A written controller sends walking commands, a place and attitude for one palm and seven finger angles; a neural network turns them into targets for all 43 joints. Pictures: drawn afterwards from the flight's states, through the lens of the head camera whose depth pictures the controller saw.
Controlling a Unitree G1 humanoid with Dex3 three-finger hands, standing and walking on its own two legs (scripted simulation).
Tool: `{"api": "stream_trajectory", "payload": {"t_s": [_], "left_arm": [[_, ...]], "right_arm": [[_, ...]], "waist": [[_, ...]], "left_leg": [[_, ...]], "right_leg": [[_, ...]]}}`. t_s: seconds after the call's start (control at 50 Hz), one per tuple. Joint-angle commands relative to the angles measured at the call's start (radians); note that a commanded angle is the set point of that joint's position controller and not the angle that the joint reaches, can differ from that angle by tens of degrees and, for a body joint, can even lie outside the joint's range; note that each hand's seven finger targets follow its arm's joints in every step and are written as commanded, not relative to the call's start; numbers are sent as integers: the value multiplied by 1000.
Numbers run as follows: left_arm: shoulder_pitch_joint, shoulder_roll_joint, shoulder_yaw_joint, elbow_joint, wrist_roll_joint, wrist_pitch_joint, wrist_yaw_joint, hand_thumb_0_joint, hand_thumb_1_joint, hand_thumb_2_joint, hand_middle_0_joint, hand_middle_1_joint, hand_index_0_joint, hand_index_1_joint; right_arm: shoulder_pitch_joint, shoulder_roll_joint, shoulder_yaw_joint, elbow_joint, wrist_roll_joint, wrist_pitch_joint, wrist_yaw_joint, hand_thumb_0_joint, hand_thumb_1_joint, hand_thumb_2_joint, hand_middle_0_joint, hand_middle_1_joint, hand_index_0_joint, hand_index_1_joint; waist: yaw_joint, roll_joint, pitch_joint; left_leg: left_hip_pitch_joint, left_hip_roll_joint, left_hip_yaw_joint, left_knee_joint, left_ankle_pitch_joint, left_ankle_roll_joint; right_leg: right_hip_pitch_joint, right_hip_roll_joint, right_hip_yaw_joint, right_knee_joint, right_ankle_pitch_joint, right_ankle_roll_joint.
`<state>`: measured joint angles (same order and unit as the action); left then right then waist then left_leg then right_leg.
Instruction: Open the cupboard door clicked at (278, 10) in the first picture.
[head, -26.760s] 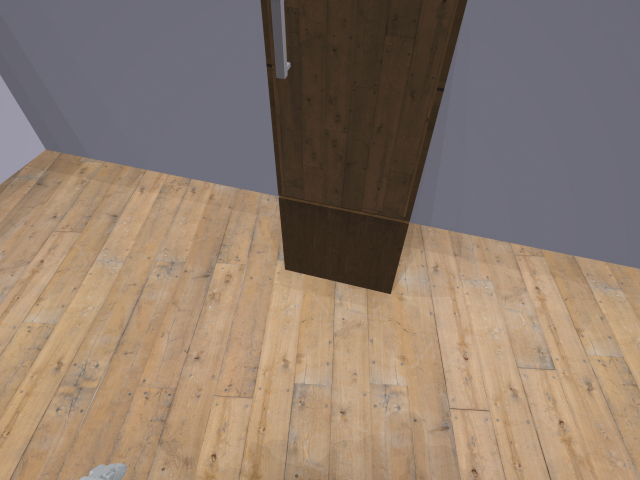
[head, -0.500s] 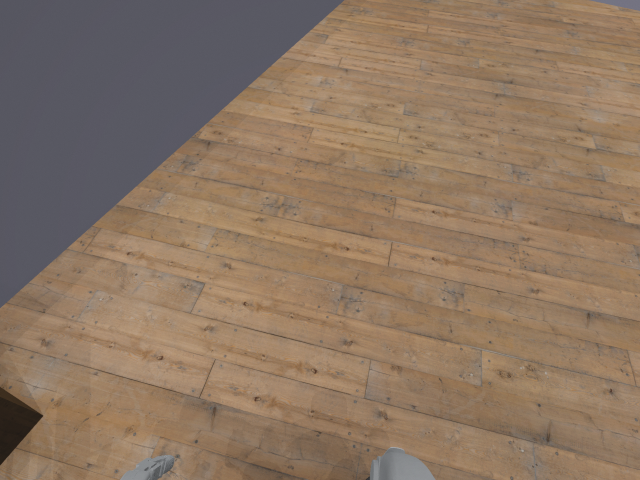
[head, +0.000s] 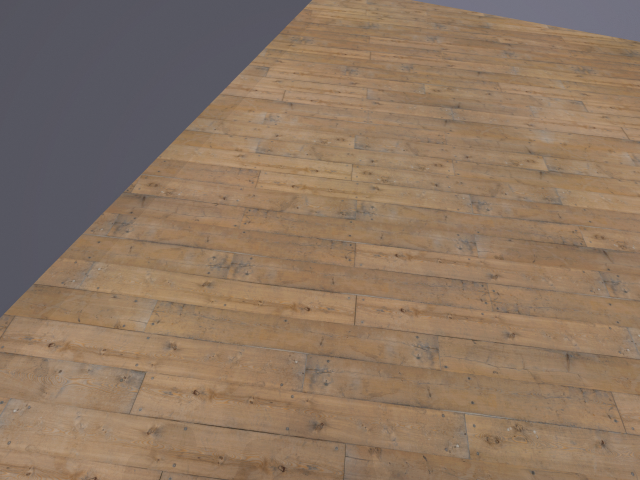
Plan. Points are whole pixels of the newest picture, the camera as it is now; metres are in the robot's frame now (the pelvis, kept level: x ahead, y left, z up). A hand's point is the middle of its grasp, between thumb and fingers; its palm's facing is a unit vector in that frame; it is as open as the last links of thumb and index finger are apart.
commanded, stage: walk to a spot facing it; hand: left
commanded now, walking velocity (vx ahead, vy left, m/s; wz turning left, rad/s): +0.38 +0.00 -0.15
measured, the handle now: out of the picture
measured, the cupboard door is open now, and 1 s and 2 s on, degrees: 45 45 45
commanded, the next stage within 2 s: turn to face it in 0.30 s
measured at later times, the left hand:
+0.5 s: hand (229, 409) +0.25 +0.15 -0.17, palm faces +0.07 -0.98 -0.17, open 7.3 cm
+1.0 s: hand (247, 326) +0.38 +0.14 -0.15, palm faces +0.34 -0.91 -0.24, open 7.4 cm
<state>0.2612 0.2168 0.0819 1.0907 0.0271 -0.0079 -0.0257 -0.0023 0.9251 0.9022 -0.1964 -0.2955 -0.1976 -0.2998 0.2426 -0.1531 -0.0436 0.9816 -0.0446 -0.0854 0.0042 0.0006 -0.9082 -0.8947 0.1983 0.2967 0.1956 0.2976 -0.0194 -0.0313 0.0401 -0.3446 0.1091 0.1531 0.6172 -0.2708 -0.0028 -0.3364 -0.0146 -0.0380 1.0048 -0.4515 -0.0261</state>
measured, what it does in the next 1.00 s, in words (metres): walks ahead, turning left: right foot, then left foot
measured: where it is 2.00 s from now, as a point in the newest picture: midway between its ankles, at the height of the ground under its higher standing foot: (343, 395)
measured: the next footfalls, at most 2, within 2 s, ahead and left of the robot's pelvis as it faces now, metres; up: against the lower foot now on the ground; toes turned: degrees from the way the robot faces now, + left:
right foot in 0.22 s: +0.22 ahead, -0.15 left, +0.00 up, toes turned -9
left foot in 0.52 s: +0.35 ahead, +0.09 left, +0.00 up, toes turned +10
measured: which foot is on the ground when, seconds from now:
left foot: down 0.00-0.22, up 0.24-0.50, down 0.52-0.76, up 0.78-1.00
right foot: up 0.00-0.20, down 0.22-0.52, up 0.54-0.76, down 0.78-1.00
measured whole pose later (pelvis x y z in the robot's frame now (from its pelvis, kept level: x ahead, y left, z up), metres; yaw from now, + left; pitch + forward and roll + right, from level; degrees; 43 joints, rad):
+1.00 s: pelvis +0.36 -0.07 +0.01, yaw +19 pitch +1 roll +3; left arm 0.18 0.19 0.06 0.94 0.03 -0.02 0.01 0.00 0.90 0.90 -0.20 -0.30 -0.20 -0.30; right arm 0.13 -0.24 -0.07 0.95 -0.01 0.06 0.02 0.01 -0.91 -0.90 0.20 0.30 0.19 0.30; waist -0.01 -0.04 0.09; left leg -0.43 0.04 0.11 0.86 -0.45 -0.06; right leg -0.19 -0.14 -0.22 0.53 -0.35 0.00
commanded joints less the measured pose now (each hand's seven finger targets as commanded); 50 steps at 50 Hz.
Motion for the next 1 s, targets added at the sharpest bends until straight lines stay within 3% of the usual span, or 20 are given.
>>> {"api": "stream_trajectory", "payload": {"t_s": [0.0, 0.04, 0.1, 0.16, 0.18, 0.2, 0.22, 0.3, 0.44, 0.46, 0.48, 0.5, 0.56, 0.7, 0.72, 0.74, 0.76, 0.8, 0.86, 0.98], "left_arm": [[-162, 13, -5, -146, 1, -45, -19, 0, 900, 900, -200, -300, -200, -300], [-153, -9, -13, -139, -2, -35, -25, 0, 900, 900, -200, -300, -200, -300], [-132, -10, -13, -119, -1, -31, -29, 0, 900, 900, -200, -300, -200, -300], [31, 46, 11, -63, 3, -37, -21, 0, 900, 900, -200, -300, -200, -300], [151, 122, 30, -31, 9, -46, -11, 0, 900, 900, -200, -300, -200, -300], [277, 239, 60, 3, 3, -51, 4, 0, 900, 900, -200, -300, -200, -300], [266, 223, 50, -6, -10, -44, 18, 0, 900, 900, -200, -300, -200, -300], [59, 56, 3, -53, -1, -62, 38, 0, 900, 900, -200, -300, -200, -300], [40, 80, 2, -18, -14, -69, 33, 0, 900, 900, -200, -300, -200, -300], [44, 67, -5, -24, -15, -63, 33, 0, 900, 900, -200, -300, -200, -300], [61, 39, -10, -47, -17, -56, 35, 0, 900, 900, -200, -300, -200, -300], [45, 15, -20, -77, -22, -51, 38, 0, 900, 900, -200, -300, -200, -300], [-87, 35, -14, -123, -19, -32, 40, 0, 900, 900, -200, -300, -200, -300], [40, 45, 10, -117, -16, -3, 30, 0, 900, 900, -200, -300, -200, -300], [66, 103, 21, -126, -5, -11, 38, 0, 900, 900, -200, -300, -200, -300], [85, 204, 44, -134, 6, -14, 46, 0, 900, 900, -200, -300, -200, -300], [80, 244, 44, -153, 4, -7, 46, 0, 900, 900, -200, -300, -200, -300], [4, 166, 26, -172, -1, -14, 59, 0, 900, 900, -200, -300, -200, -300], [-22, 129, 16, -189, 1, -16, 57, 0, 900, 900, -200, -300, -200, -300], [16, 193, 27, -190, 0, -22, 53, 0, 900, 900, -200, -300, -200, -300]], "right_arm": [[223, -167, -34, 46, -1, -4, -26, 0, -900, -900, 200, 300, 200, 300], [197, -166, -35, 53, 1, -3, -24, 0, -900, -900, 200, 300, 200, 300], [172, -178, -35, 59, 4, 15, -12, 0, -900, -900, 200, 300, 200, 300], [118, -171, -34, 61, 10, 31, -6, 0, -900, -900, 200, 300, 200, 300], [96, -132, -25, 49, 23, 31, 0, 0, -900, -900, 200, 300, 200, 300], [60, -73, -11, 6, 34, 32, 7, 0, -900, -900, 200, 300, 200, 300], [-11, -104, -17, -23, 29, 36, 8, 0, -900, -900, 200, 300, 200, 300], [-3, -65, -18, 22, 20, 47, 4, 0, -900, -900, 200, 300, 200, 300], [92, -36, -2, 60, 23, 40, 14, 0, -900, -900, 200, 300, 200, 300], [149, -84, -11, 79, 20, 34, 9, 0, -900, -900, 200, 300, 200, 300], [223, -169, -28, 86, 13, 30, -2, 0, -900, -900, 200, 300, 200, 300], [288, -248, -46, 88, 11, 39, -16, 0, -900, -900, 200, 300, 200, 300], [188, -211, -31, 54, 11, 49, -40, 0, -900, -900, 200, 300, 200, 300], [-74, -231, -51, -51, 22, 89, -30, 0, -900, -900, 200, 300, 200, 300], [-95, -198, -50, -71, 29, 94, -21, 0, -900, -900, 200, 300, 200, 300], [-106, -131, -39, -100, 32, 97, -10, 0, -900, -900, 200, 300, 200, 300], [-132, -150, -47, -119, 28, 103, -2, 0, -900, -900, 200, 300, 200, 300], [-144, -139, -49, -102, 27, 115, 0, 0, -900, -900, 200, 300, 200, 300], [-145, -99, -34, -99, 29, 124, 15, 0, -900, -900, 200, 300, 200, 300], [-162, -106, -20, -136, 32, 112, 26, 0, -900, -900, 200, 300, 200, 300]], "waist": [[-40, 164, 19], [-26, 184, -18], [-15, 164, 4], [76, 76, -33], [138, -84, -64], [187, -363, -95], [178, -224, -47], [40, -115, 14], [-17, -45, -44], [-39, 39, -84], [-64, 187, -141], [-93, 320, -174], [-59, 264, -99], [54, 157, -100], [72, 22, -85], [90, -259, -71], [111, -272, -72], [58, -207, -19], [39, -158, -20], [44, -176, -96]], "left_leg": [[293, 288, -312, -418, 92, 134], [252, 228, -132, -402, 172, 103], [148, 203, -78, -402, 25, 95], [59, 125, -10, -208, -64, 40], [-107, 42, 78, 44, -87, 3], [-327, -70, 81, 362, -334, -25], [-383, -25, -50, 536, -349, -13], [-247, 76, -125, 439, -141, -31], [95, -51, 10, -133, 163, -21], [216, -24, -34, -154, 307, 3], [361, 130, -238, -155, 517, 89], [432, 308, -463, -208, 723, 218], [310, 294, -453, -188, 852, 233], [-20, 92, -307, -167, 266, 86], [-136, 11, -247, -93, 61, 28], [-275, -122, -97, 135, -205, -44], [-246, -112, -113, 391, -378, -42], [-306, -49, -158, 597, -283, -52], [-245, -48, -93, 433, -230, -67], [-100, -106, 15, 55, -115, -45]], "right_leg": [[-394, -110, 49, 127, 107, 18], [-244, -110, -4, -120, 126, 24], [-51, -57, -96, -323, 186, 26], [221, -14, -116, -468, 235, 6], [403, -144, 72, -563, 56, -51], [526, -389, 490, -772, -111, -164], [462, -443, 591, -852, -153, -222], [167, -348, 218, -817, 210, -151], [194, -209, -71, -607, 558, -50], [153, -178, -116, -482, 551, -10], [5, -103, -159, -292, 349, 40], [-130, -11, -149, -40, -166, 66], [-245, -78, 25, 128, -150, 80], [185, -12, -60, -468, 206, 90], [278, -112, 41, -612, 210, 66], [324, -375, 309, -740, 256, -28], [236, -505, 368, -769, 282, -127], [219, -427, 257, -698, 485, -127], [261, -337, 3, -617, 791, -71], [378, -331, -97, -477, 1067, -41]]}}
